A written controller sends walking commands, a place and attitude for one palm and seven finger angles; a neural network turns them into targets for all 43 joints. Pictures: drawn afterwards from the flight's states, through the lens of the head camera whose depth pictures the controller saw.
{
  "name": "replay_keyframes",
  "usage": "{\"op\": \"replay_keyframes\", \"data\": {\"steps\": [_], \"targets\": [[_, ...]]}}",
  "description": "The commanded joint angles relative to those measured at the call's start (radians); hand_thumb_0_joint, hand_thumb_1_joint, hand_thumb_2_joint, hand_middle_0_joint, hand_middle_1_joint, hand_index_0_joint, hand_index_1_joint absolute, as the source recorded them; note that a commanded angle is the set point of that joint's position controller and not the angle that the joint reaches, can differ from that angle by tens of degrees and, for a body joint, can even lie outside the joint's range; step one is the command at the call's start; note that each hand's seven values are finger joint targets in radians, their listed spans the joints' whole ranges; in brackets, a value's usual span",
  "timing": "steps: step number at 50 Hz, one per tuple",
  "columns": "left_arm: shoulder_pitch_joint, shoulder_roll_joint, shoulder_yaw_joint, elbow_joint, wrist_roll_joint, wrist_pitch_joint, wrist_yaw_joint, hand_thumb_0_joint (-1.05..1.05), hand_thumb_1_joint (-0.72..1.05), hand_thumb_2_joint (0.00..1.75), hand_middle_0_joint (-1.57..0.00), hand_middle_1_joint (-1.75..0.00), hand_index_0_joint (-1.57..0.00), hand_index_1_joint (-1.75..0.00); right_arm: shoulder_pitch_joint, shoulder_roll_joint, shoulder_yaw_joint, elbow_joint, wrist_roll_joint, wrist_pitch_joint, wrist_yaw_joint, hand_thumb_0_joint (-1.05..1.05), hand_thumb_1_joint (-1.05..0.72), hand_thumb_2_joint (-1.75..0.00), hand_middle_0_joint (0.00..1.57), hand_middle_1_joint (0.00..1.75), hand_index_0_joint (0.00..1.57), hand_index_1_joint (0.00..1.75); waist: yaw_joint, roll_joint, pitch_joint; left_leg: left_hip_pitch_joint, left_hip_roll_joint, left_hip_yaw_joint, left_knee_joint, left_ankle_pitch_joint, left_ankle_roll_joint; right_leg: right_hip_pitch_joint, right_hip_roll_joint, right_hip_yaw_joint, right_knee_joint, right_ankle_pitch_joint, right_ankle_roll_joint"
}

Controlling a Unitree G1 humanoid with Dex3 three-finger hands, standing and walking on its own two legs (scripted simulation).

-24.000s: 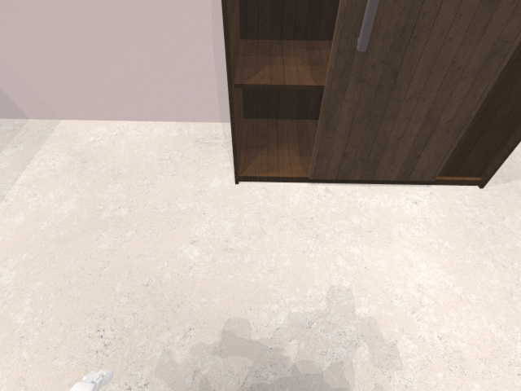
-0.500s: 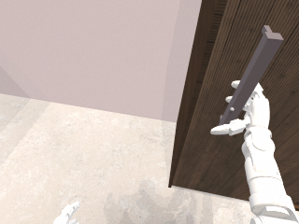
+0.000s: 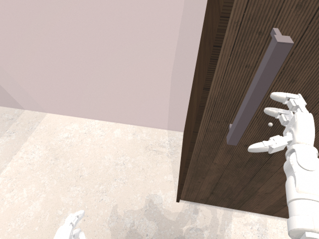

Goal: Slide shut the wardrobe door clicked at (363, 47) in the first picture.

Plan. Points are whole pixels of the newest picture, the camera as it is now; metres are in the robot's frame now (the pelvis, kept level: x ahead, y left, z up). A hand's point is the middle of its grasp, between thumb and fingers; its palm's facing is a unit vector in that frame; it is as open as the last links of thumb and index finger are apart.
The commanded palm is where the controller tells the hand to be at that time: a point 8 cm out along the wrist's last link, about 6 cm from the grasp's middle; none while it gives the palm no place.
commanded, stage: slip the hand off the handle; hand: right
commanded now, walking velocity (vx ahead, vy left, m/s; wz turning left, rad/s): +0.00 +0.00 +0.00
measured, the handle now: (249, 96) +0.43 -0.20 +0.16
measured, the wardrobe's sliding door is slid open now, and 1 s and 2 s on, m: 0.00 0.00 0.00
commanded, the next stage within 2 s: draw the hand back to the body in 0.74 s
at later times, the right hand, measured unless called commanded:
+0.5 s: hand (280, 152) +0.30 -0.24 +0.12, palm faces +0.24 +0.96 -0.13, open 14.6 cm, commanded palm +0.25 -0.28 +0.13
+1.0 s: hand (283, 169) +0.25 -0.23 +0.13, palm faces +0.15 +0.99 -0.04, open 14.6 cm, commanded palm +0.20 -0.27 +0.14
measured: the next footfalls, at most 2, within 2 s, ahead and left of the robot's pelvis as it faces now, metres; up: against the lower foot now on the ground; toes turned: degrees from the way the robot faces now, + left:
none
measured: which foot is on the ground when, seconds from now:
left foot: down 0.00-1.00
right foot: down 0.00-1.00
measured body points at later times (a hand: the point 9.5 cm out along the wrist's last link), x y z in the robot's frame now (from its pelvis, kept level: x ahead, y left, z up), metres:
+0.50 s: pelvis +0.00 +0.00 +0.00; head -0.01 +0.01 +0.45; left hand +0.16 +0.24 -0.09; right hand +0.28 -0.29 +0.13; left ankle -0.02 +0.13 -0.72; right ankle +0.03 -0.11 -0.72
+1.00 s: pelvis -0.01 +0.01 +0.00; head -0.03 +0.03 +0.45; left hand +0.18 +0.23 -0.07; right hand +0.23 -0.28 +0.13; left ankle -0.02 +0.13 -0.72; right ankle +0.03 -0.11 -0.72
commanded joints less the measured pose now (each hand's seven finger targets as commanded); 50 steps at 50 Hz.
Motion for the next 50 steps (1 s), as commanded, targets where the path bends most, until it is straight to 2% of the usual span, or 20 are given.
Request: {"op": "replay_keyframes", "data": {"steps": [1, 5, 7, 10, 16, 19, 20, 22, 23, 25, 27, 30, 38, 41, 43, 44, 45, 46, 48, 50], "targets": [[-0.020, 0.150, 0.051, -0.124, -0.005, -0.047, 0.008, 0.00, 0.90, 0.90, -0.20, -0.30, -0.20, -0.30, -0.383, -0.266, -0.094, -0.190, 0.018, -0.075, 0.021, 0.00, 0.55, -0.20, 0.25, 1.15, 0.25, 1.15, 0.014, -0.021, -0.228, -0.028, -0.027, 0.002, -0.086, 0.214, 0.027, 0.204, 0.004, 0.028, -0.077, 0.176, -0.007], [-0.019, 0.149, 0.057, -0.148, -0.003, -0.053, 0.001, 0.00, 0.90, 0.90, -0.20, -0.30, -0.20, -0.30, -0.287, -0.248, -0.102, -0.214, 0.036, -0.085, 0.044, 0.00, 0.55, -0.20, 0.25, 1.15, 0.25, 1.15, -0.012, -0.015, -0.269, 0.003, -0.030, 0.001, -0.077, 0.221, 0.029, 0.197, 0.007, 0.019, -0.070, 0.180, -0.011], [-0.029, 0.140, 0.058, -0.164, -0.005, -0.057, -0.007, 0.00, 0.90, 0.90, -0.20, -0.30, -0.20, -0.30, -0.219, -0.211, -0.080, -0.273, 0.043, -0.087, 0.049, 0.00, 0.55, -0.20, 0.25, 1.15, 0.25, 1.15, -0.023, -0.053, -0.276, 0.006, -0.030, 0.005, -0.067, 0.245, 0.028, 0.211, 0.007, 0.014, -0.068, 0.208, -0.009], [-0.034, 0.149, 0.059, -0.169, -0.004, -0.059, -0.009, 0.00, 0.90, 0.90, -0.20, -0.30, -0.20, -0.30, -0.127, -0.254, -0.139, -0.289, 0.055, -0.072, 0.043, 0.00, 0.55, -0.20, 0.25, 1.15, 0.25, 1.15, -0.030, 0.004, -0.232, 0.008, -0.034, 0.006, -0.069, 0.247, 0.026, 0.172, 0.004, 0.013, -0.066, 0.201, -0.013], [-0.075, 0.132, 0.055, -0.190, 0.000, -0.086, -0.007, 0.00, 0.90, 0.90, -0.20, -0.30, -0.20, -0.30, -0.061, -0.220, -0.115, -0.523, 0.059, -0.082, 0.021, 0.00, 0.55, -0.20, 0.25, 1.15, 0.25, 1.15, -0.030, -0.068, -0.269, -0.001, -0.037, 0.013, -0.056, 0.231, 0.026, 0.226, 0.001, 0.017, -0.068, 0.215, -0.008], [-0.094, 0.127, 0.047, -0.184, -0.004, -0.101, -0.005, 0.00, 0.90, 0.90, -0.20, -0.30, -0.20, -0.30, 0.025, -0.174, -0.085, -0.527, 0.068, -0.069, 0.023, 0.00, 0.55, -0.20, 0.25, 1.15, 0.25, 1.15, -0.031, -0.061, -0.190, -0.027, -0.036, 0.021, -0.062, 0.185, 0.026, 0.201, -0.003, 0.024, -0.083, 0.165, -0.001], [-0.097, 0.129, 0.046, -0.185, -0.004, -0.105, -0.001, 0.00, 0.90, 0.90, -0.20, -0.30, -0.20, -0.30, 0.017, -0.162, -0.068, -0.548, 0.069, -0.063, 0.025, 0.00, 0.55, -0.20, 0.25, 1.15, 0.25, 1.15, -0.022, -0.027, -0.179, -0.027, -0.035, 0.021, -0.069, 0.175, 0.024, 0.195, -0.002, 0.025, -0.082, 0.149, -0.006], [-0.113, 0.123, 0.043, -0.189, -0.006, -0.118, 0.004, 0.00, 0.90, 0.90, -0.20, -0.30, -0.20, -0.30, 0.032, -0.142, -0.044, -0.602, 0.071, -0.050, 0.024, 0.00, 0.55, -0.20, 0.25, 1.15, 0.25, 1.15, -0.025, -0.066, -0.188, -0.032, -0.032, 0.020, -0.072, 0.151, 0.024, 0.215, -0.002, 0.029, -0.091, 0.125, -0.004], [-0.117, 0.119, 0.040, -0.190, -0.006, -0.125, 0.005, 0.00, 0.90, 0.90, -0.20, -0.30, -0.20, -0.30, 0.065, -0.125, -0.034, -0.607, 0.074, -0.040, 0.024, 0.00, 0.55, -0.20, 0.25, 1.15, 0.25, 1.15, -0.029, -0.051, -0.178, -0.033, -0.031, 0.023, -0.074, 0.144, 0.024, 0.217, -0.002, 0.034, -0.095, 0.117, -0.003], [-0.116, 0.125, 0.038, -0.184, -0.004, -0.128, 0.010, 0.00, 0.90, 0.90, -0.20, -0.30, -0.20, -0.30, 0.127, -0.159, -0.069, -0.610, 0.075, -0.026, 0.020, 0.00, 0.55, -0.20, 0.25, 1.15, 0.25, 1.15, -0.036, -0.009, -0.166, -0.018, -0.031, 0.022, -0.081, 0.146, 0.023, 0.199, -0.003, 0.034, -0.096, 0.116, -0.005], [-0.135, 0.113, 0.030, -0.192, -0.008, -0.135, 0.010, 0.00, 0.90, 0.90, -0.20, -0.30, -0.20, -0.30, 0.116, -0.111, -0.018, -0.665, 0.077, -0.019, 0.022, 0.00, 0.55, -0.20, 0.25, 1.15, 0.25, 1.15, -0.030, -0.043, -0.154, -0.026, -0.027, 0.023, -0.085, 0.133, 0.022, 0.211, 0.000, 0.036, -0.102, 0.098, -0.003], [-0.140, 0.115, 0.025, -0.184, -0.003, -0.140, 0.018, 0.00, 0.90, 0.90, -0.20, -0.30, -0.20, -0.30, 0.130, -0.129, -0.035, -0.682, 0.074, -0.010, 0.013, 0.00, 0.55, -0.20, 0.25, 1.15, 0.25, 1.15, -0.029, -0.014, -0.133, -0.023, -0.026, 0.019, -0.098, 0.112, 0.021, 0.203, 0.003, 0.036, -0.104, 0.073, -0.006], [-0.164, 0.098, 0.012, -0.193, -0.001, -0.161, 0.016, 0.00, 0.90, 0.90, -0.20, -0.30, -0.20, -0.30, 0.238, -0.100, -0.017, -0.751, 0.080, -0.007, 0.027, 0.00, 0.55, -0.20, 0.25, 1.15, 0.25, 1.15, -0.046, -0.037, -0.123, 0.001, -0.021, 0.019, -0.107, 0.123, 0.023, 0.211, 0.009, 0.031, -0.109, 0.084, -0.003], [-0.166, 0.104, 0.012, -0.179, -0.001, -0.166, 0.024, 0.00, 0.90, 0.90, -0.20, -0.30, -0.20, -0.30, 0.185, -0.126, -0.036, -0.735, 0.086, -0.002, 0.026, 0.00, 0.55, -0.20, 0.25, 1.15, 0.25, 1.15, -0.032, -0.016, -0.087, -0.023, -0.021, 0.013, -0.123, 0.077, 0.019, 0.194, 0.008, 0.036, -0.111, 0.040, -0.004], [-0.166, 0.102, 0.013, -0.178, 0.000, -0.172, 0.027, 0.00, 0.90, 0.90, -0.20, -0.30, -0.20, -0.30, 0.210, -0.120, -0.040, -0.721, 0.090, -0.001, 0.028, 0.00, 0.55, -0.20, 0.25, 1.15, 0.25, 1.15, -0.040, -0.016, -0.100, -0.016, -0.019, 0.011, -0.126, 0.075, 0.019, 0.198, 0.013, 0.032, -0.111, 0.039, -0.004], [-0.181, 0.117, 0.001, -0.173, -0.019, -0.189, 0.039, 0.00, 0.90, 0.90, -0.20, -0.30, -0.20, -0.30, 0.174, -0.079, -0.035, -0.669, 0.219, 0.044, 0.119, 0.00, 0.55, -0.20, 0.25, 1.15, 0.25, 1.15, -0.024, -0.009, -0.131, 0.044, -0.013, 0.005, -0.152, 0.086, 0.023, 0.213, 0.018, 0.032, -0.122, 0.024, -0.005], [-0.188, 0.116, 0.000, -0.173, -0.025, -0.202, 0.054, 0.00, 0.90, 0.90, -0.20, -0.30, -0.20, -0.30, 0.127, -0.126, -0.063, -0.703, 0.246, 0.062, 0.169, 0.00, 0.55, -0.20, 0.25, 1.15, 0.25, 1.15, -0.035, -0.019, -0.154, 0.071, -0.010, -0.009, -0.161, 0.111, 0.020, 0.224, 0.020, 0.026, -0.115, 0.037, -0.010], [-0.187, 0.117, 0.002, -0.176, -0.026, -0.212, 0.062, 0.00, 0.90, 0.90, -0.20, -0.30, -0.20, -0.30, 0.136, -0.197, -0.119, -0.712, 0.242, 0.078, 0.189, 0.00, 0.55, -0.20, 0.25, 1.15, 0.25, 1.15, -0.050, -0.031, -0.172, 0.086, -0.006, -0.012, -0.159, 0.139, 0.019, 0.227, 0.020, 0.027, -0.118, 0.066, -0.012], [-0.183, 0.100, -0.002, -0.193, -0.024, -0.225, 0.053, 0.00, 0.90, 0.90, -0.20, -0.30, -0.20, -0.30, 0.219, -0.168, -0.104, -0.743, 0.216, 0.096, 0.195, 0.00, 0.55, -0.20, 0.25, 1.15, 0.25, 1.15, -0.068, -0.053, -0.153, 0.084, -0.009, 0.008, -0.142, 0.202, 0.021, 0.245, 0.020, 0.028, -0.130, 0.128, -0.011], [-0.172, 0.102, 0.001, -0.193, -0.021, -0.232, 0.038, 0.00, 0.90, 0.90, -0.20, -0.30, -0.20, -0.30, 0.308, -0.170, -0.136, -0.745, 0.219, 0.106, 0.181, 0.00, 0.55, -0.20, 0.25, 1.15, 0.25, 1.15, -0.079, -0.017, -0.137, 0.095, -0.014, 0.017, -0.136, 0.241, 0.021, 0.232, 0.017, 0.030, -0.127, 0.164, -0.008]]}}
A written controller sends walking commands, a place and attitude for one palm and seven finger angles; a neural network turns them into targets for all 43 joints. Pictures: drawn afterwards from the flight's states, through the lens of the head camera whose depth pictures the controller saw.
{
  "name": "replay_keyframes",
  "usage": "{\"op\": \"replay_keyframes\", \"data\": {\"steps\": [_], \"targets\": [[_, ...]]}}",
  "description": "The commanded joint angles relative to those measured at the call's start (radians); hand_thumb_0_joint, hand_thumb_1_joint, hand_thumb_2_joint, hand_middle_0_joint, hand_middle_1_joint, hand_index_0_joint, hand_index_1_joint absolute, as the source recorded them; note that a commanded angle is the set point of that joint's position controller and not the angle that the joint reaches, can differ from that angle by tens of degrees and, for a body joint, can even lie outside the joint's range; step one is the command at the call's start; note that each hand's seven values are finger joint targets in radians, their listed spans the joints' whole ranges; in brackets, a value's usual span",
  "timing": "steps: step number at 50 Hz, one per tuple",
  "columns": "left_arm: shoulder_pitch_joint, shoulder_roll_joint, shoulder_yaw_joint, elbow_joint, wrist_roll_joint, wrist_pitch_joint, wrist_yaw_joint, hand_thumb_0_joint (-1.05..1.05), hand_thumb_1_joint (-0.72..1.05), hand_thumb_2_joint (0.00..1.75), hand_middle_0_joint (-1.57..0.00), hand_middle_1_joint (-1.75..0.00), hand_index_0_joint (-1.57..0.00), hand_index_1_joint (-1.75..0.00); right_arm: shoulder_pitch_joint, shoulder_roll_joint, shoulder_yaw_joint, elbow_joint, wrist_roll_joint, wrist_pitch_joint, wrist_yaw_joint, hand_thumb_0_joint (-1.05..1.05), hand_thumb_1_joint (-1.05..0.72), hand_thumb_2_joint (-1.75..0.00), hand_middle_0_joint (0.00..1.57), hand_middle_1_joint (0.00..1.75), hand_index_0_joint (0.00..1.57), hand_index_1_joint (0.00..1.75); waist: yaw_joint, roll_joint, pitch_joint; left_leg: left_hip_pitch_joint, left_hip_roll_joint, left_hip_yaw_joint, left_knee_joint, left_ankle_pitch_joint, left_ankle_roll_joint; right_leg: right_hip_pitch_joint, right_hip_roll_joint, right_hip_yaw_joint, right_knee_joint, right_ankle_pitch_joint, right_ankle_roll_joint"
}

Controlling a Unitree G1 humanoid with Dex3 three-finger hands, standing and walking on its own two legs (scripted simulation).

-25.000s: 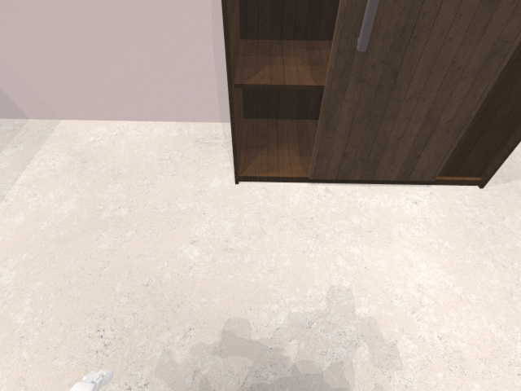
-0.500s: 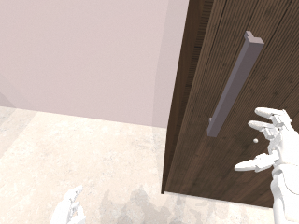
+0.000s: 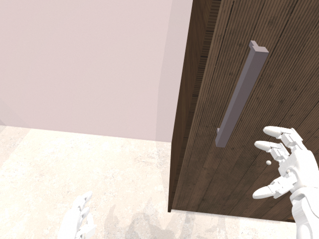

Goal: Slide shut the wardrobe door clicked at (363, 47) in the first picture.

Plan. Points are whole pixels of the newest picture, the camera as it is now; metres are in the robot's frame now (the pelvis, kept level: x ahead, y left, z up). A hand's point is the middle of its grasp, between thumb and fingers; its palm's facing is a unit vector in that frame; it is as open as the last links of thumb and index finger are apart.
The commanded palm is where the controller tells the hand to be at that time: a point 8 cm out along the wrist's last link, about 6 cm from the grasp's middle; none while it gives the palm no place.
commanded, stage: draw the hand back to the body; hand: right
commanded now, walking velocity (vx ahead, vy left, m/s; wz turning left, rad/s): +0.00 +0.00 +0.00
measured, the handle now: (234, 101) +0.44 -0.20 +0.16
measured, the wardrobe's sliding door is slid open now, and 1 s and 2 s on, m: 0.00 0.00 0.00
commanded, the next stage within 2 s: step back with the hand held close in 1.44 s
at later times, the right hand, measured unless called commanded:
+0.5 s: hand (291, 170) +0.23 -0.26 +0.15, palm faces +0.34 +0.90 -0.27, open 14.0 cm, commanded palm +0.18 -0.29 +0.16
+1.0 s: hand (302, 163) +0.23 -0.27 +0.17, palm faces +0.41 +0.83 -0.38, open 9.3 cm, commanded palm +0.18 -0.31 +0.18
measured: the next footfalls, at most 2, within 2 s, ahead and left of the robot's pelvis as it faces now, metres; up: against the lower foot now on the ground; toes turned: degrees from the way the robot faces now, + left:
none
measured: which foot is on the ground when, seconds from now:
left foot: down 0.00-1.00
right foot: down 0.00-1.00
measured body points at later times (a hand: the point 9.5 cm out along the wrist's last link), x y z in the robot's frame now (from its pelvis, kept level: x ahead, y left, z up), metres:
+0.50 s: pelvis +0.00 +0.00 +0.00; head -0.02 +0.01 +0.45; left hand +0.20 +0.22 -0.06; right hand +0.20 -0.30 +0.17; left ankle -0.01 +0.11 -0.73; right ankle +0.04 -0.12 -0.73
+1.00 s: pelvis +0.03 -0.02 +0.01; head +0.01 +0.00 +0.46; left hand +0.22 +0.21 -0.06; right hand +0.21 -0.32 +0.19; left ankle -0.01 +0.11 -0.73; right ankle +0.04 -0.12 -0.73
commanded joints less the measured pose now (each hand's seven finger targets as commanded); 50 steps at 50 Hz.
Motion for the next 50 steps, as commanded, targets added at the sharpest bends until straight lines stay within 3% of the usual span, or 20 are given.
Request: {"op": "replay_keyframes", "data": {"steps": [1, 4, 9, 13, 15, 18, 19, 20, 21, 22, 23, 26, 27, 31, 35, 38, 43, 45, 47, 50], "targets": [[-0.126, 0.111, 0.052, -0.186, -0.007, -0.090, -0.011, 0.00, 0.90, 0.90, -0.20, -0.30, -0.20, -0.30, -0.111, -0.210, -0.141, -0.265, 0.039, -0.047, 0.010, 0.00, 0.55, -0.20, 0.25, 1.15, 0.25, 1.15, -0.025, 0.015, -0.130, -0.010, -0.008, -0.008, -0.109, 0.250, 0.003, 0.131, 0.018, -0.002, -0.096, 0.156, -0.023], [-0.130, 0.114, 0.056, -0.189, -0.014, -0.095, -0.020, 0.00, 0.90, 0.90, -0.20, -0.30, -0.20, -0.30, -0.079, -0.178, -0.127, -0.282, 0.053, -0.029, 0.009, 0.00, 0.55, -0.20, 0.25, 1.15, 0.25, 1.15, -0.015, 0.029, -0.080, -0.050, -0.012, -0.007, -0.124, 0.190, -0.004, 0.120, 0.016, -0.008, -0.100, 0.107, -0.022], [-0.125, 0.120, 0.064, -0.194, -0.014, -0.111, -0.015, 0.00, 0.90, 0.90, -0.20, -0.30, -0.20, -0.30, -0.072, -0.203, -0.140, -0.383, 0.040, -0.018, -0.005, 0.00, 0.55, -0.20, 0.25, 1.15, 0.25, 1.15, -0.011, 0.000, -0.113, -0.048, -0.010, -0.011, -0.123, 0.172, -0.004, 0.147, 0.016, -0.006, -0.096, 0.105, -0.026], [-0.132, 0.116, 0.057, -0.184, -0.013, -0.120, -0.010, 0.00, 0.90, 0.90, -0.20, -0.30, -0.20, -0.30, -0.061, -0.205, -0.141, -0.418, 0.042, -0.022, -0.004, 0.00, 0.55, -0.20, 0.25, 1.15, 0.25, 1.15, -0.007, -0.016, -0.087, -0.058, -0.009, -0.012, -0.130, 0.160, -0.004, 0.146, 0.017, -0.001, -0.097, 0.092, -0.026], [-0.135, 0.117, 0.055, -0.175, -0.014, -0.125, -0.006, 0.00, 0.90, 0.90, -0.20, -0.30, -0.20, -0.30, -0.073, -0.206, -0.140, -0.426, 0.045, -0.020, -0.003, 0.00, 0.48, -0.24, 0.25, 1.11, 0.25, 1.11, -0.004, 0.003, -0.069, -0.061, -0.011, -0.010, -0.140, 0.134, -0.003, 0.144, 0.014, 0.004, -0.099, 0.074, -0.027], [-0.142, 0.117, 0.053, -0.174, -0.016, -0.133, -0.002, 0.00, 0.90, 0.90, -0.20, -0.30, -0.20, -0.30, -0.049, -0.208, -0.143, -0.434, 0.045, -0.008, 0.001, 0.00, 0.37, -0.29, 0.24, 1.04, 0.24, 1.04, -0.010, -0.032, -0.075, -0.055, -0.009, -0.007, -0.136, 0.129, -0.002, 0.154, 0.015, 0.009, -0.109, 0.068, -0.025], [-0.160, 0.114, 0.069, -0.168, 0.021, -0.101, -0.009, 0.00, 0.90, 0.90, -0.20, -0.30, -0.20, -0.30, -0.082, -0.328, -0.176, -0.512, -0.109, -0.073, -0.147, 0.00, 0.33, -0.31, 0.24, 1.02, 0.24, 1.02, -0.027, -0.016, 0.005, -0.079, 0.006, -0.055, -0.203, 0.092, 0.004, 0.143, 0.015, 0.008, -0.110, 0.045, -0.027], [-0.156, 0.108, 0.067, -0.164, 0.026, -0.086, -0.013, 0.00, 0.90, 0.90, -0.20, -0.30, -0.20, -0.30, -0.029, -0.271, -0.149, -0.465, -0.124, -0.088, -0.206, 0.00, 0.30, -0.32, 0.24, 1.00, 0.24, 1.00, -0.010, 0.041, 0.053, -0.102, 0.014, -0.047, -0.221, 0.039, 0.007, 0.128, 0.011, 0.007, -0.108, 0.007, -0.023], [-0.157, 0.105, 0.068, -0.165, 0.029, -0.065, -0.017, 0.00, 0.90, 0.90, -0.20, -0.30, -0.20, -0.30, 0.019, -0.221, -0.107, -0.441, -0.149, -0.097, -0.237, 0.00, 0.26, -0.34, 0.24, 0.98, 0.24, 0.98, -0.004, 0.068, 0.043, -0.088, 0.018, -0.045, -0.218, 0.033, 0.006, 0.147, 0.005, 0.005, -0.112, 0.003, -0.027], [-0.155, 0.100, 0.070, -0.168, 0.027, -0.046, -0.021, 0.00, 0.90, 0.90, -0.20, -0.30, -0.20, -0.30, 0.063, -0.199, -0.087, -0.428, -0.163, -0.106, -0.260, 0.00, 0.22, -0.36, 0.24, 0.96, 0.24, 0.96, -0.002, 0.050, 0.034, -0.076, 0.022, -0.047, -0.216, 0.032, 0.005, 0.162, 0.001, -0.002, -0.115, 0.002, -0.028], [-0.156, 0.098, 0.070, -0.169, 0.028, -0.030, -0.024, 0.00, 0.90, 0.90, -0.20, -0.30, -0.20, -0.30, 0.066, -0.190, -0.072, -0.448, -0.176, -0.116, -0.276, 0.00, 0.19, -0.37, 0.24, 0.94, 0.24, 0.94, -0.001, 0.011, 0.009, -0.061, 0.025, -0.047, -0.211, 0.042, 0.005, 0.185, 0.001, -0.004, -0.125, 0.003, -0.028], [-0.157, 0.097, 0.075, -0.175, 0.034, 0.000, -0.027, 0.00, 0.90, 0.90, -0.20, -0.30, -0.20, -0.30, 0.079, -0.214, -0.081, -0.501, -0.203, -0.143, -0.315, 0.00, 0.08, -0.43, 0.23, 0.87, 0.23, 0.87, -0.002, -0.026, -0.033, -0.015, 0.025, -0.044, -0.206, 0.080, 0.009, 0.220, -0.005, -0.005, -0.148, 0.031, -0.026], [-0.159, 0.095, 0.074, -0.176, 0.037, 0.007, -0.026, 0.00, 0.90, 0.90, -0.20, -0.30, -0.20, -0.30, 0.085, -0.214, -0.082, -0.502, -0.209, -0.148, -0.324, 0.00, 0.04, -0.44, 0.23, 0.85, 0.23, 0.85, -0.003, -0.009, -0.027, -0.005, 0.024, -0.038, -0.202, 0.093, 0.009, 0.222, -0.006, -0.002, -0.158, 0.040, -0.026], [-0.167, 0.093, 0.077, -0.175, 0.041, 0.033, -0.024, 0.00, 0.90, 0.90, -0.20, -0.30, -0.20, -0.30, 0.115, -0.232, -0.107, -0.517, -0.223, -0.156, -0.342, 0.00, -0.10, -0.51, 0.23, 0.77, 0.23, 0.77, -0.008, 0.009, -0.027, 0.031, 0.023, -0.034, -0.210, 0.153, 0.010, 0.246, -0.012, -0.003, -0.178, 0.102, -0.027], [-0.167, 0.091, 0.078, -0.175, 0.044, 0.043, -0.031, 0.00, 0.90, 0.90, -0.20, -0.30, -0.20, -0.30, 0.140, -0.235, -0.115, -0.568, -0.233, -0.161, -0.350, 0.00, -0.25, -0.58, 0.22, 0.68, 0.22, 0.68, -0.014, -0.045, -0.028, 0.070, 0.020, -0.026, -0.203, 0.210, 0.017, 0.262, -0.015, 0.004, -0.195, 0.167, -0.019], [-0.163, 0.089, 0.082, -0.180, 0.043, 0.057, -0.036, 0.00, 0.90, 0.90, -0.20, -0.30, -0.20, -0.30, 0.207, -0.222, -0.122, -0.550, -0.229, -0.155, -0.349, 0.00, -0.36, -0.64, 0.22, 0.62, 0.22, 0.62, -0.015, 0.015, -0.020, 0.078, 0.019, -0.020, -0.199, 0.255, 0.012, 0.270, -0.021, -0.002, -0.199, 0.212, -0.020], [-0.160, 0.088, 0.087, -0.185, 0.041, 0.077, -0.044, 0.00, 0.90, 0.90, -0.20, -0.30, -0.20, -0.30, 0.228, -0.226, -0.135, -0.590, -0.231, -0.153, -0.348, 0.00, -0.54, -0.73, 0.21, 0.51, 0.21, 0.51, -0.014, -0.026, -0.019, 0.093, 0.019, -0.019, -0.203, 0.279, 0.014, 0.285, -0.025, -0.002, -0.206, 0.256, -0.013], [-0.159, 0.089, 0.089, -0.187, 0.043, 0.081, -0.045, 0.00, 0.90, 0.90, -0.20, -0.30, -0.20, -0.30, 0.255, -0.236, -0.150, -0.603, -0.232, -0.151, -0.349, 0.00, -0.61, -0.76, 0.21, 0.47, 0.21, 0.47, -0.020, -0.010, -0.031, 0.106, 0.018, -0.018, -0.205, 0.306, 0.014, 0.292, -0.027, -0.003, -0.202, 0.293, -0.014], [-0.155, 0.087, 0.088, -0.189, 0.042, 0.085, -0.049, 0.00, 0.90, 0.90, -0.20, -0.30, -0.20, -0.30, 0.260, -0.234, -0.151, -0.628, -0.231, -0.150, -0.349, 0.00, -0.68, -0.80, 0.21, 0.43, 0.21, 0.43, -0.019, -0.051, -0.036, 0.105, 0.019, -0.018, -0.203, 0.315, 0.014, 0.303, -0.030, -0.001, -0.203, 0.323, -0.008], [-0.157, 0.086, 0.090, -0.191, 0.041, 0.094, -0.049, 0.00, 0.90, 0.90, -0.20, -0.30, -0.20, -0.30, 0.270, -0.236, -0.161, -0.624, -0.229, -0.144, -0.349, 0.00, -0.79, -0.85, 0.20, 0.36, 0.20, 0.36, -0.018, -0.010, -0.021, 0.110, 0.015, -0.015, -0.212, 0.310, 0.014, 0.291, -0.030, -0.002, -0.208, 0.310, -0.008]]}}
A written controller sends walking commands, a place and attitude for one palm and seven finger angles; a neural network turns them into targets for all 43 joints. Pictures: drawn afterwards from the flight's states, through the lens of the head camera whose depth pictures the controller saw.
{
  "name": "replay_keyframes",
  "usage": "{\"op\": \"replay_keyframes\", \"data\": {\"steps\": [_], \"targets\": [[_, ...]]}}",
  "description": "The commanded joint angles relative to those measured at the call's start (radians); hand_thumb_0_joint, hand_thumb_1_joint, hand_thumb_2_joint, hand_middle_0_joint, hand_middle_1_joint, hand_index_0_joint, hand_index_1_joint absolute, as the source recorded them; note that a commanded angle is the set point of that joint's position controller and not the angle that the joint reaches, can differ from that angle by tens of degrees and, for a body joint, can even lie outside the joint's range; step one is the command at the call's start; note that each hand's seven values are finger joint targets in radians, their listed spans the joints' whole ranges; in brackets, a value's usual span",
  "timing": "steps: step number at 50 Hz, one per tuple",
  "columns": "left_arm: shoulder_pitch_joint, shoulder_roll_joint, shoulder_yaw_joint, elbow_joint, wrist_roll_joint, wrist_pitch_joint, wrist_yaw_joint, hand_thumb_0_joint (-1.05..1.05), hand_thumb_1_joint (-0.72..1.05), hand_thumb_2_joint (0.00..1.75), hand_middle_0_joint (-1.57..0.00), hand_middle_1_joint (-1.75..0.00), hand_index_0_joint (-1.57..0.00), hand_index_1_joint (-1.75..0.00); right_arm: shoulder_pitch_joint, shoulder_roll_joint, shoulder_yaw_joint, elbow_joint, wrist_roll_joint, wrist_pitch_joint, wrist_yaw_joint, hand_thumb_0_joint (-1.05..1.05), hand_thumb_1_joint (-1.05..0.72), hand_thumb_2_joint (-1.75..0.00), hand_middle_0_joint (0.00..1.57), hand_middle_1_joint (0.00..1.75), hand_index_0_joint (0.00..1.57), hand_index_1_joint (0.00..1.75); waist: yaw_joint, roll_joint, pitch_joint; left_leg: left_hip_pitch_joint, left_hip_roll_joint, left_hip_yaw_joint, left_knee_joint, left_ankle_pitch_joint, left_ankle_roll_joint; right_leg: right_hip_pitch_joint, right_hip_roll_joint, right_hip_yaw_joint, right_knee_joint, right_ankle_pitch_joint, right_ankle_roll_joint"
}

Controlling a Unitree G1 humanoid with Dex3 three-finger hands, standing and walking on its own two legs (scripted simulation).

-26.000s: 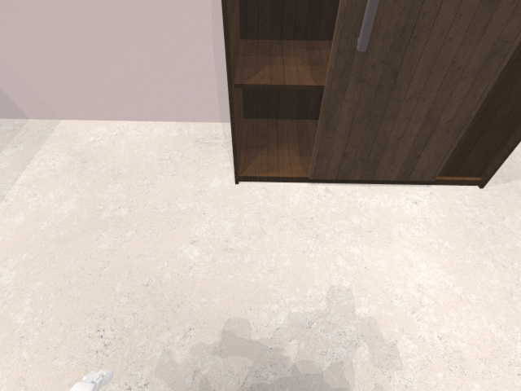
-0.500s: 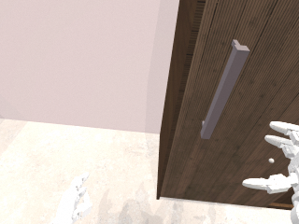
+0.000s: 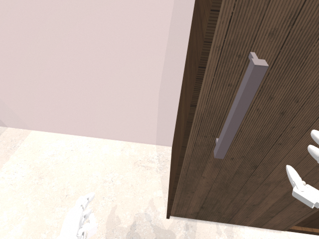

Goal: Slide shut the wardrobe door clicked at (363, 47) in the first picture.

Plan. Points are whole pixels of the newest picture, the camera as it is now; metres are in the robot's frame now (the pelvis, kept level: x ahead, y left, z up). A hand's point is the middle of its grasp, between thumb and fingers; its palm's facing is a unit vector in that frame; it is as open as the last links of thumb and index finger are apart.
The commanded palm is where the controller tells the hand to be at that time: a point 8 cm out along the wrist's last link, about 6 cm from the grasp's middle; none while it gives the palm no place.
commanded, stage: draw the hand back to the body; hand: right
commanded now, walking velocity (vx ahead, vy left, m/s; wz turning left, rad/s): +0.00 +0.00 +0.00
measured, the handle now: (233, 112) +0.40 -0.19 +0.15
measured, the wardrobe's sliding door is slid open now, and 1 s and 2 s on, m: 0.00 0.00 0.00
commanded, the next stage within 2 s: step back with the hand held close in 0.44 s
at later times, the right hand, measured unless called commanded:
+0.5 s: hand (304, 187) +0.18 -0.25 +0.16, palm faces +0.46 +0.81 -0.37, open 7.4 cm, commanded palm +0.13 -0.29 +0.17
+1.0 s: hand out of the picture +0.16 -0.28 +0.16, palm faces +0.36 +0.79 -0.49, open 7.4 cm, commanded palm +0.09 -0.32 +0.18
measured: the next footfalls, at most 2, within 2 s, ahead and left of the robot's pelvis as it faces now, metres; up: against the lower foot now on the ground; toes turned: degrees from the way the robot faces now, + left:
left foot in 1.90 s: -0.20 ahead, +0.08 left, +0.00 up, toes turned +2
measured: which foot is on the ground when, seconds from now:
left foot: down 0.00-1.00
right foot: down 0.00-1.00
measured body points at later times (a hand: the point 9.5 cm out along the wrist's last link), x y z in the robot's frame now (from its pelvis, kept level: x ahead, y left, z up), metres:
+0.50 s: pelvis -0.01 +0.01 +0.00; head -0.03 +0.03 +0.45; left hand +0.19 +0.23 -0.08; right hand +0.15 -0.29 +0.18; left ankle -0.04 +0.13 -0.74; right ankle +0.00 -0.10 -0.74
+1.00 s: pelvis -0.05 -0.02 +0.00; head -0.03 -0.04 +0.44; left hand +0.12 +0.22 -0.08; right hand +0.13 -0.32 +0.18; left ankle -0.04 +0.13 -0.74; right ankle +0.00 -0.10 -0.74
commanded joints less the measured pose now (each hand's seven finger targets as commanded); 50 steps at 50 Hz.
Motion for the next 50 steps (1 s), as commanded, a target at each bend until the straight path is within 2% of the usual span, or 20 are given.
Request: {"op": "replay_keyframes", "data": {"steps": [1, 4, 10, 14, 20, 25, 27, 28, 29, 30, 31, 32, 33, 35, 37, 39, 40, 42, 45, 50], "targets": [[-0.131, 0.110, 0.042, -0.163, -0.006, -0.044, 0.005, 0.00, 0.90, 0.90, -0.20, -0.30, -0.20, -0.30, -0.093, -0.188, -0.130, -0.220, 0.007, -0.065, -0.018, 0.00, -0.83, -0.87, 0.20, 0.34, 0.20, 0.34, -0.006, -0.010, -0.063, -0.081, -0.007, 0.031, -0.062, 0.269, 0.040, 0.109, -0.051, 0.044, -0.072, 0.283, 0.014], [-0.134, 0.109, 0.043, -0.164, -0.007, -0.039, 0.005, 0.00, 0.90, 0.90, -0.20, -0.30, -0.20, -0.30, -0.095, -0.180, -0.126, -0.222, 0.006, -0.066, -0.018, 0.00, -0.90, -0.90, 0.20, 0.30, 0.20, 0.30, -0.005, -0.033, -0.047, -0.088, -0.007, 0.031, -0.065, 0.255, 0.041, 0.107, -0.050, 0.042, -0.078, 0.268, 0.014], [-0.138, 0.111, 0.044, -0.164, -0.004, -0.030, 0.009, 0.00, 0.90, 0.90, -0.20, -0.30, -0.20, -0.30, -0.107, -0.176, -0.118, -0.213, 0.009, -0.062, -0.017, 0.00, -0.90, -0.90, 0.20, 0.30, 0.20, 0.30, -0.004, 0.007, -0.050, -0.081, -0.007, 0.030, -0.081, 0.237, 0.040, 0.107, -0.046, 0.042, -0.082, 0.229, 0.008], [-0.144, 0.107, 0.043, -0.165, -0.003, -0.035, 0.010, 0.00, 0.90, 0.90, -0.20, -0.30, -0.20, -0.30, -0.111, -0.190, -0.128, -0.244, 0.005, -0.071, -0.020, 0.00, -0.90, -0.90, 0.20, 0.30, 0.20, 0.30, -0.008, -0.039, -0.066, -0.076, -0.004, 0.026, -0.080, 0.249, 0.041, 0.116, -0.041, 0.037, -0.079, 0.232, 0.007], [-0.148, 0.105, 0.044, -0.162, -0.004, -0.034, 0.013, 0.00, 0.90, 0.90, -0.20, -0.30, -0.20, -0.30, -0.108, -0.188, -0.128, -0.222, 0.010, -0.069, -0.016, 0.00, -0.90, -0.90, 0.20, 0.30, 0.20, 0.30, -0.005, 0.003, -0.033, -0.085, -0.006, 0.024, -0.099, 0.233, 0.040, 0.103, -0.039, 0.031, -0.078, 0.202, 0.004], [-0.153, 0.103, 0.046, -0.161, -0.005, -0.036, 0.014, 0.00, 0.90, 0.90, -0.20, -0.30, -0.20, -0.30, -0.100, -0.184, -0.125, -0.216, 0.012, -0.075, -0.013, 0.00, -0.90, -0.90, 0.20, 0.30, 0.20, 0.30, -0.007, 0.006, -0.029, -0.089, -0.003, 0.019, -0.107, 0.224, 0.037, 0.103, -0.039, 0.025, -0.076, 0.187, 0.002], [-0.151, 0.103, 0.046, -0.161, -0.005, -0.037, 0.013, 0.00, 0.90, 0.90, -0.20, -0.30, -0.20, -0.30, -0.092, -0.184, -0.127, -0.219, 0.012, -0.078, -0.014, 0.00, -0.90, -0.90, 0.20, 0.30, 0.20, 0.30, -0.008, -0.015, -0.040, -0.087, -0.002, 0.019, -0.101, 0.235, 0.037, 0.112, -0.039, 0.024, -0.076, 0.197, 0.001], [-0.156, 0.106, 0.046, -0.161, -0.006, -0.040, 0.014, 0.00, 0.90, 0.90, -0.20, -0.30, -0.20, -0.30, -0.179, -0.221, -0.147, -0.274, 0.011, -0.085, -0.018, 0.00, -0.90, -0.90, 0.20, 0.30, 0.20, 0.30, -0.005, -0.035, -0.058, -0.082, -0.001, 0.014, -0.106, 0.229, 0.038, 0.118, -0.036, 0.026, -0.076, 0.192, 0.001], [-0.142, 0.109, 0.033, -0.177, -0.008, -0.024, 0.013, 0.00, 0.90, 0.90, -0.20, -0.30, -0.20, -0.30, -0.355, -0.371, -0.292, -0.356, -0.004, -0.141, -0.033, 0.00, -0.90, -0.90, 0.20, 0.30, 0.20, 0.30, 0.030, 0.015, 0.057, -0.196, 0.057, -0.116, -0.180, 0.328, 0.042, 0.034, -0.043, 0.030, -0.014, 0.091, -0.020], [-0.131, 0.094, 0.031, -0.143, -0.005, -0.010, 0.015, 0.00, 0.90, 0.90, -0.20, -0.30, -0.20, -0.30, -0.353, -0.359, -0.284, -0.297, -0.008, -0.164, -0.029, 0.00, -0.90, -0.90, 0.20, 0.30, 0.20, 0.30, 0.043, 0.054, 0.062, -0.218, 0.102, -0.140, -0.188, 0.362, 0.057, 0.026, -0.031, 0.042, 0.026, 0.056, -0.016], [-0.131, 0.091, 0.033, -0.122, 0.003, 0.002, 0.014, 0.00, 0.90, 0.90, -0.20, -0.30, -0.20, -0.30, -0.187, -0.256, -0.214, -0.176, -0.015, -0.156, -0.019, 0.00, -0.90, -0.90, 0.20, 0.30, 0.20, 0.30, 0.049, 0.119, 0.043, -0.228, 0.118, -0.139, -0.171, 0.435, 0.059, 0.038, -0.035, 0.036, 0.057, 0.088, -0.020], [-0.120, 0.098, 0.041, -0.141, 0.005, 0.014, 0.009, 0.00, 0.90, 0.90, -0.20, -0.30, -0.20, -0.30, -0.091, -0.198, -0.168, -0.135, -0.019, -0.145, -0.009, 0.00, -0.90, -0.90, 0.20, 0.30, 0.20, 0.30, 0.046, 0.131, 0.000, -0.205, 0.128, -0.127, -0.143, 0.486, 0.052, 0.038, -0.038, 0.028, 0.063, 0.124, -0.022], [-0.114, 0.108, 0.049, -0.160, 0.002, 0.025, 0.005, 0.00, 0.90, 0.90, -0.20, -0.30, -0.20, -0.30, -0.047, -0.173, -0.148, -0.148, -0.021, -0.143, -0.005, 0.00, -0.90, -0.90, 0.20, 0.30, 0.20, 0.30, 0.044, 0.094, -0.045, -0.176, 0.128, -0.113, -0.111, 0.515, 0.047, 0.043, -0.050, 0.024, 0.046, 0.170, -0.024], [-0.114, 0.119, 0.058, -0.194, -0.001, 0.038, 0.008, 0.00, 0.90, 0.90, -0.20, -0.30, -0.20, -0.30, 0.006, -0.172, -0.149, -0.204, -0.020, -0.148, -0.007, 0.00, -0.90, -0.90, 0.20, 0.30, 0.20, 0.30, 0.033, 0.000, -0.118, -0.138, 0.098, -0.064, -0.056, 0.500, 0.030, 0.066, -0.078, 0.030, -0.001, 0.303, -0.027], [-0.117, 0.118, 0.058, -0.218, -0.005, 0.053, 0.010, 0.00, 0.90, 0.90, -0.20, -0.30, -0.20, -0.30, 0.048, -0.197, -0.175, -0.238, -0.019, -0.150, -0.016, 0.00, -0.90, -0.90, 0.20, 0.30, 0.20, 0.30, 0.027, -0.002, -0.153, -0.134, 0.068, -0.034, -0.024, 0.453, 0.017, 0.071, -0.103, 0.048, -0.023, 0.385, -0.030], [-0.119, 0.116, 0.059, -0.233, -0.007, 0.062, 0.016, 0.00, 0.90, 0.90, -0.20, -0.30, -0.20, -0.30, 0.047, -0.234, -0.210, -0.272, -0.018, -0.155, -0.024, 0.00, -0.90, -0.90, 0.20, 0.30, 0.20, 0.30, 0.027, 0.038, -0.156, -0.132, 0.049, -0.028, -0.009, 0.420, 0.012, 0.045, -0.114, 0.066, -0.034, 0.397, -0.031], [-0.124, 0.118, 0.057, -0.238, -0.005, 0.066, 0.021, 0.00, 0.90, 0.90, -0.20, -0.30, -0.20, -0.30, 0.047, -0.261, -0.233, -0.286, -0.017, -0.158, -0.028, 0.00, -0.90, -0.90, 0.20, 0.30, 0.20, 0.30, 0.025, 0.035, -0.154, -0.128, 0.049, -0.032, -0.011, 0.411, 0.013, 0.028, -0.116, 0.072, -0.035, 0.385, -0.032], [-0.120, 0.114, 0.056, -0.244, -0.007, 0.067, 0.025, 0.00, 0.90, 0.90, -0.20, -0.30, -0.20, -0.30, 0.047, -0.260, -0.238, -0.299, -0.015, -0.165, -0.033, 0.00, -0.90, -0.90, 0.20, 0.30, 0.20, 0.30, 0.030, 0.024, -0.139, -0.126, 0.044, -0.038, -0.003, 0.379, 0.014, -0.015, -0.119, 0.079, -0.051, 0.326, -0.032], [-0.118, 0.124, 0.062, -0.252, -0.006, 0.057, 0.028, 0.00, 0.90, 0.90, -0.20, -0.30, -0.20, -0.30, 0.038, -0.275, -0.257, -0.349, -0.017, -0.181, -0.042, 0.00, -0.90, -0.90, 0.20, 0.30, 0.20, 0.30, 0.029, -0.048, -0.142, -0.093, 0.029, -0.035, 0.021, 0.331, 0.016, -0.081, -0.128, 0.099, -0.075, 0.247, -0.039], [-0.105, 0.135, 0.066, -0.251, -0.008, 0.028, 0.023, 0.00, 0.90, 0.90, -0.20, -0.30, -0.20, -0.30, 0.050, -0.244, -0.248, -0.340, -0.022, -0.199, -0.044, 0.00, -0.90, -0.90, 0.20, 0.30, 0.20, 0.30, 0.035, -0.092, -0.110, -0.062, 0.002, -0.026, 0.068, 0.200, 0.012, -0.226, -0.152, 0.147, -0.141, -0.052, -0.058]]}}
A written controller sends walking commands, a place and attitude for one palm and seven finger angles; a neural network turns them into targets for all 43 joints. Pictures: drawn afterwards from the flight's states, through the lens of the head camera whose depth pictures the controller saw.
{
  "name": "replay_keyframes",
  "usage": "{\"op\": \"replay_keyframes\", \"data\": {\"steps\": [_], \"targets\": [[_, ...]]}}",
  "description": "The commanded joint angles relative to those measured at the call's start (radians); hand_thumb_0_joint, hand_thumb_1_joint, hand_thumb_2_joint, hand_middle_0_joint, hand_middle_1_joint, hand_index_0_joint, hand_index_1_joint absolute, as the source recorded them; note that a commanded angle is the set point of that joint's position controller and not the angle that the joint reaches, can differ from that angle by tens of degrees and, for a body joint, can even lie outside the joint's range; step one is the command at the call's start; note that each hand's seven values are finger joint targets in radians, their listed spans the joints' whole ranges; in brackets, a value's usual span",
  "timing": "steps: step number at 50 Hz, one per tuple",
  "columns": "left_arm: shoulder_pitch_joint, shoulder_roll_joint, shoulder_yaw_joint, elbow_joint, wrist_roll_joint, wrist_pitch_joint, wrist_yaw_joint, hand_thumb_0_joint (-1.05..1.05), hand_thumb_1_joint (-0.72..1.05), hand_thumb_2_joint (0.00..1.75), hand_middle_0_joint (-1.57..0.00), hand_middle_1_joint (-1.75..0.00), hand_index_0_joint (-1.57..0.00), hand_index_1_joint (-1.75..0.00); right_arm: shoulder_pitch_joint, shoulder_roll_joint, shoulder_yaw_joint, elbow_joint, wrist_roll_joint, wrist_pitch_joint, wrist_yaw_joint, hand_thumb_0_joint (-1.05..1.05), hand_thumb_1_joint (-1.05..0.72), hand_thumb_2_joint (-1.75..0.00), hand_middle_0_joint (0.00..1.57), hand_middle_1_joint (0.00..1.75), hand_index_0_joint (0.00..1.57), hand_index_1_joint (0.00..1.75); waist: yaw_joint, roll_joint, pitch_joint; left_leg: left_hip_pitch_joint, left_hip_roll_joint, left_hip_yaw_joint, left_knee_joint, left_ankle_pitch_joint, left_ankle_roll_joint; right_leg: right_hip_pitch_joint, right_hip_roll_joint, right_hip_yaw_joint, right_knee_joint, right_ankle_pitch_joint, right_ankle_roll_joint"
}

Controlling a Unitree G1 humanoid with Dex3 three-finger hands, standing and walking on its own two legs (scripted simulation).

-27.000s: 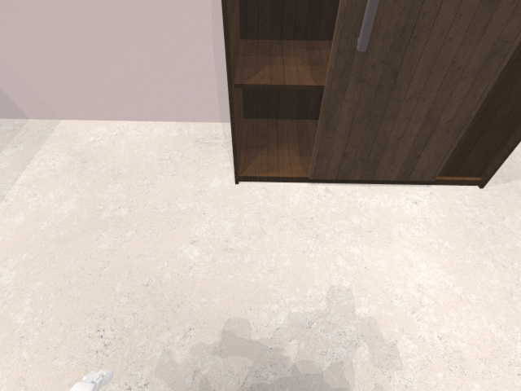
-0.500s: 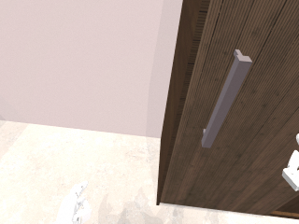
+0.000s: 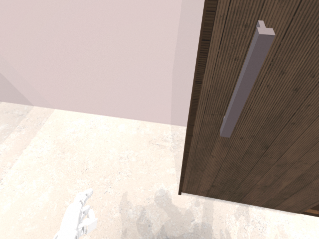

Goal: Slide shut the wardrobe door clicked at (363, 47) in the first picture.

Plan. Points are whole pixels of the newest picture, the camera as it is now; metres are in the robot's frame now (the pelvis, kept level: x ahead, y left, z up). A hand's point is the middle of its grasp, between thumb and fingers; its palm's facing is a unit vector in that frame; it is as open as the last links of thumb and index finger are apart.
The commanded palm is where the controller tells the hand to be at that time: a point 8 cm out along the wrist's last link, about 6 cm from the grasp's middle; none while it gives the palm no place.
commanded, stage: step back with the hand held close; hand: right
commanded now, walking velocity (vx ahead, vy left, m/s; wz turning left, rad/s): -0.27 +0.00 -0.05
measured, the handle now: (239, 89) +0.45 -0.18 +0.15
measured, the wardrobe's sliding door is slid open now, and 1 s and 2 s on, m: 0.00 0.00 0.00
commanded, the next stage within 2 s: stop stepping back and stand still in 0.96 s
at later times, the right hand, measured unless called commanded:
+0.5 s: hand out of the picture +0.12 -0.29 +0.17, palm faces +0.49 +0.74 -0.45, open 7.4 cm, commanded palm +0.05 -0.32 +0.18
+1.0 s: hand out of the picture +0.02 -0.32 +0.18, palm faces +0.45 +0.82 -0.35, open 7.4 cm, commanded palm -0.02 -0.35 +0.18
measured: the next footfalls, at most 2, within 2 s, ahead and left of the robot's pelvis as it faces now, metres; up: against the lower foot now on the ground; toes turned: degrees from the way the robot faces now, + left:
left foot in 0.90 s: -0.15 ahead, +0.11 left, +0.00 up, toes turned +1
right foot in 1.10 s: -0.10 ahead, -0.15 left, +0.00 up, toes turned +0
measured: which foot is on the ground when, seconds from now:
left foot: down 0.00-0.70, up 0.72-0.88, down 0.90-1.00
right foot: down 0.00-0.90, up 0.92-1.00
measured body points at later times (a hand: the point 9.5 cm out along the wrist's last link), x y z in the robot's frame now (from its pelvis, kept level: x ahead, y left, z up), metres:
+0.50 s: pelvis -0.07 -0.01 -0.02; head -0.05 -0.05 +0.43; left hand +0.12 +0.21 -0.08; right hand +0.09 -0.33 +0.19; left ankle -0.04 +0.15 -0.73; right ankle +0.05 -0.08 -0.73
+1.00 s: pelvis -0.17 -0.05 +0.00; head -0.18 -0.09 +0.44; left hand +0.01 +0.17 -0.07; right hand -0.01 -0.36 +0.20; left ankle -0.19 +0.11 -0.73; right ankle -0.08 -0.10 -0.67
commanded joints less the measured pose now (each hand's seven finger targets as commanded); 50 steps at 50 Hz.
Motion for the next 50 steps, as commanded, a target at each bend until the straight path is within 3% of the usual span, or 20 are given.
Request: {"op": "replay_keyframes", "data": {"steps": [1, 4, 11, 14, 18, 21, 25, 28, 30, 33, 35, 37, 41, 43, 44, 45, 46, 47, 48, 50], "targets": [[-0.094, 0.141, 0.051, -0.158, -0.003, -0.079, 0.002, 0.00, 0.90, 0.90, -0.20, -0.30, -0.20, -0.30, -0.037, -0.144, -0.137, -0.205, 0.001, -0.085, -0.030, 0.00, -0.90, -0.90, 0.20, 0.30, 0.20, 0.30, -0.015, -0.143, -0.137, 0.126, 0.004, 0.000, 0.048, 0.102, 0.039, -0.089, -0.148, 0.180, -0.200, -0.187, -0.028], [-0.086, 0.149, 0.052, -0.156, -0.005, -0.098, -0.002, 0.00, 0.90, 0.90, -0.20, -0.30, -0.20, -0.30, -0.066, -0.132, -0.135, -0.200, -0.013, -0.100, -0.030, 0.00, -0.90, -0.90, 0.20, 0.30, 0.20, 0.30, -0.011, -0.154, -0.105, 0.151, -0.012, 0.004, 0.092, 0.033, 0.035, -0.202, -0.170, 0.223, -0.241, -0.397, -0.045], [-0.062, 0.139, 0.054, -0.132, 0.002, -0.124, -0.006, 0.00, 0.90, 0.90, -0.20, -0.30, -0.20, -0.30, -0.122, -0.135, -0.122, -0.224, -0.018, -0.118, -0.035, 0.00, -0.90, -0.90, 0.20, 0.30, 0.20, 0.30, 0.005, -0.013, -0.077, -0.045, 0.049, -0.081, -0.052, -0.146, 0.075, -0.114, -0.100, 0.178, -0.097, -0.407, -0.014], [-0.066, 0.136, 0.050, -0.121, 0.006, -0.134, -0.010, 0.00, 0.90, 0.90, -0.20, -0.30, -0.20, -0.30, -0.143, -0.128, -0.103, -0.241, -0.019, -0.123, -0.043, 0.00, -0.90, -0.90, 0.20, 0.30, 0.20, 0.30, 0.011, -0.062, -0.070, -0.107, 0.056, -0.083, -0.059, -0.158, 0.084, -0.065, -0.095, 0.186, -0.093, -0.378, -0.004], [-0.076, 0.149, 0.053, -0.132, 0.006, -0.155, -0.004, 0.00, 0.90, 0.90, -0.20, -0.30, -0.20, -0.30, -0.134, -0.145, -0.148, -0.256, -0.038, -0.141, -0.051, 0.00, -0.90, -0.90, 0.20, 0.30, 0.20, 0.30, -0.006, -0.233, -0.119, 0.143, -0.059, 0.018, 0.200, -0.049, 0.035, -0.252, -0.224, 0.336, -0.313, -0.533, -0.056], [-0.065, 0.141, 0.059, -0.130, 0.009, -0.156, -0.013, 0.00, 0.90, 0.90, -0.20, -0.30, -0.20, -0.30, -0.084, -0.154, -0.170, -0.237, -0.035, -0.151, -0.039, 0.00, -0.90, -0.90, 0.20, 0.30, 0.20, 0.30, -0.011, -0.184, -0.109, 0.165, -0.064, -0.004, 0.185, -0.048, 0.041, -0.281, -0.238, 0.317, -0.270, -0.493, -0.063], [-0.056, 0.123, 0.060, -0.109, 0.012, -0.158, -0.020, 0.00, 0.90, 0.90, -0.20, -0.30, -0.20, -0.30, -0.108, -0.148, -0.133, -0.250, -0.014, -0.164, -0.025, 0.00, -0.90, -0.90, 0.20, 0.30, 0.20, 0.30, 0.004, -0.066, -0.129, -0.024, 0.014, -0.094, -0.030, 0.001, 0.100, -0.059, -0.119, 0.188, -0.107, -0.289, 0.015], [-0.062, 0.122, 0.066, -0.096, 0.012, -0.151, -0.015, 0.00, 0.90, 0.90, -0.20, -0.30, -0.20, -0.30, -0.102, -0.155, -0.118, -0.244, -0.006, -0.159, -0.034, 0.00, -0.90, -0.90, 0.20, 0.30, 0.20, 0.30, 0.010, 0.023, -0.104, -0.299, 0.104, -0.185, -0.150, -0.257, 0.157, 0.106, -0.050, 0.130, 0.082, -0.292, 0.052], [-0.053, 0.115, 0.061, -0.079, 0.017, -0.142, -0.014, 0.00, 0.90, 0.90, -0.20, -0.30, -0.20, -0.30, -0.108, -0.168, -0.119, -0.252, -0.004, -0.156, -0.044, 0.00, -0.90, -0.90, 0.20, 0.30, 0.20, 0.30, 0.020, 0.043, -0.107, -0.339, 0.142, -0.196, -0.137, -0.126, 0.170, 0.147, -0.021, 0.114, 0.137, -0.200, 0.061], [-0.075, 0.119, 0.061, -0.092, 0.011, -0.141, -0.006, 0.00, 0.90, 0.90, -0.20, -0.30, -0.20, -0.30, -0.112, -0.190, -0.143, -0.272, -0.005, -0.160, -0.051, 0.00, -0.90, -0.90, 0.20, 0.30, 0.20, 0.30, 0.021, -0.071, -0.105, -0.264, 0.021, -0.085, 0.009, -0.149, 0.098, 0.062, -0.089, 0.233, -0.088, -0.285, 0.027], [-0.123, 0.143, 0.071, -0.109, 0.021, -0.155, 0.001, 0.00, 0.90, 0.90, -0.20, -0.30, -0.20, -0.30, -0.131, -0.193, -0.176, -0.291, -0.019, -0.167, -0.048, 0.00, -0.90, -0.90, 0.20, 0.30, 0.20, 0.30, 0.005, -0.344, -0.128, 0.085, -0.149, 0.027, 0.386, -0.209, 0.043, -0.279, -0.294, 0.504, -0.484, -0.651, -0.043], [-0.073, 0.122, 0.092, -0.087, 0.036, -0.158, -0.011, 0.00, 0.90, 0.90, -0.20, -0.30, -0.20, -0.30, -0.135, -0.228, -0.218, -0.320, -0.011, -0.175, -0.045, 0.00, -0.90, -0.90, 0.20, 0.30, 0.20, 0.30, -0.007, -0.209, -0.213, 0.080, -0.156, 0.019, 0.538, -0.265, 0.062, -0.174, -0.297, 0.405, -0.449, -0.449, -0.041], [-0.054, 0.106, 0.085, -0.065, 0.027, -0.167, -0.041, 0.00, 0.90, 0.90, -0.20, -0.30, -0.20, -0.30, -0.033, -0.144, -0.134, -0.255, 0.027, -0.166, -0.036, 0.00, -0.90, -0.90, 0.20, 0.30, 0.20, 0.30, -0.014, -0.306, -0.229, 0.077, -0.121, 0.081, 0.201, -0.312, 0.099, 0.001, -0.253, 0.244, -0.432, -0.342, 0.049], [-0.033, 0.109, 0.088, -0.035, 0.036, -0.153, -0.040, 0.00, 0.90, 0.90, -0.20, -0.30, -0.20, -0.30, -0.058, -0.160, -0.123, -0.226, 0.032, -0.161, -0.032, 0.00, -0.90, -0.90, 0.20, 0.30, 0.20, 0.30, -0.012, -0.208, -0.247, 0.088, -0.046, 0.034, -0.100, -0.258, 0.135, 0.083, -0.220, 0.192, -0.279, -0.255, 0.115], [-0.018, 0.103, 0.088, -0.022, 0.028, -0.144, -0.036, 0.00, 0.90, 0.90, -0.20, -0.30, -0.20, -0.30, -0.098, -0.177, -0.109, -0.225, 0.021, -0.161, -0.032, 0.00, -0.90, -0.90, 0.20, 0.30, 0.20, 0.30, 0.006, -0.020, -0.230, -0.057, 0.095, -0.087, -0.279, -0.163, 0.169, 0.195, -0.116, 0.077, 0.046, -0.134, 0.130], [-0.017, 0.088, 0.084, -0.016, 0.020, -0.140, -0.030, 0.00, 0.90, 0.90, -0.20, -0.30, -0.20, -0.30, -0.133, -0.189, -0.100, -0.225, 0.019, -0.161, -0.038, 0.00, -0.90, -0.90, 0.20, 0.30, 0.20, 0.30, 0.009, 0.173, -0.194, -0.247, 0.342, -0.355, -0.378, -0.046, 0.260, 0.188, -0.016, 0.085, 0.455, -0.165, 0.139], [-0.102, 0.075, 0.051, -0.056, 0.034, -0.151, -0.027, 0.00, 0.90, 0.90, -0.20, -0.30, -0.20, -0.30, -0.228, -0.225, -0.102, -0.263, 0.017, -0.162, -0.045, 0.00, -0.90, -0.90, 0.20, 0.30, 0.20, 0.30, -0.013, 0.214, -0.078, -0.258, 0.414, -0.307, -0.328, 0.251, 0.324, -0.016, 0.065, 0.046, 0.745, -0.323, 0.140], [-0.098, 0.069, 0.047, -0.037, 0.018, -0.148, -0.023, 0.00, 0.90, 0.90, -0.20, -0.30, -0.20, -0.30, -0.221, -0.158, -0.052, -0.149, 0.011, -0.128, -0.031, 0.00, -0.90, -0.90, 0.20, 0.30, 0.20, 0.30, -0.004, 0.311, -0.025, -0.262, 0.379, -0.213, -0.281, 0.239, 0.289, -0.142, 0.022, 0.108, 0.842, -0.324, 0.103], [-0.117, 0.056, 0.039, -0.057, 0.017, -0.142, -0.020, 0.00, 0.90, 0.90, -0.20, -0.30, -0.20, -0.30, -0.209, -0.125, -0.034, -0.121, 0.004, -0.113, -0.020, 0.00, -0.90, -0.90, 0.20, 0.30, 0.20, 0.30, 0.003, 0.269, 0.035, -0.194, 0.304, -0.140, -0.216, 0.324, 0.254, -0.164, -0.009, 0.107, 0.780, -0.287, 0.100], [-0.172, 0.066, 0.015, -0.071, 0.024, -0.130, -0.006, 0.00, 0.90, 0.90, -0.20, -0.30, -0.20, -0.30, -0.282, -0.152, -0.037, -0.161, -0.006, -0.124, -0.015, 0.00, -0.90, -0.90, 0.20, 0.30, 0.20, 0.30, 0.006, 0.167, 0.103, -0.166, 0.263, -0.081, -0.107, 0.476, 0.208, -0.111, -0.046, 0.098, 0.447, -0.320, 0.079]]}}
